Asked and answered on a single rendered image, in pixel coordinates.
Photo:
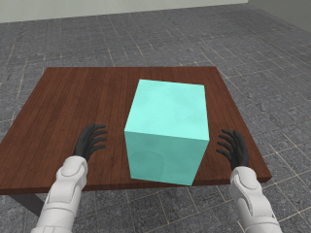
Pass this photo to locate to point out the carton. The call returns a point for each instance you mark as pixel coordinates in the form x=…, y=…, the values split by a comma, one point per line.
x=166, y=133

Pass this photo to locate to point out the robot right forearm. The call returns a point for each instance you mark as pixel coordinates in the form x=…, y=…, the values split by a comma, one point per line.
x=252, y=206

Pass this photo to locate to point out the table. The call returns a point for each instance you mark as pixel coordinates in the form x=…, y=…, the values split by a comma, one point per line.
x=68, y=99

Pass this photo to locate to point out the robot left forearm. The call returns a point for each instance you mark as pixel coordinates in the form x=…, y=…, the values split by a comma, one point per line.
x=62, y=203

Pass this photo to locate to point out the robot left hand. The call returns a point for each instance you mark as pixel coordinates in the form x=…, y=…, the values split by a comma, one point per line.
x=85, y=145

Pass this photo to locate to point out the robot right hand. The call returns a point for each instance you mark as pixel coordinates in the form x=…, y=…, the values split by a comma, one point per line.
x=238, y=152

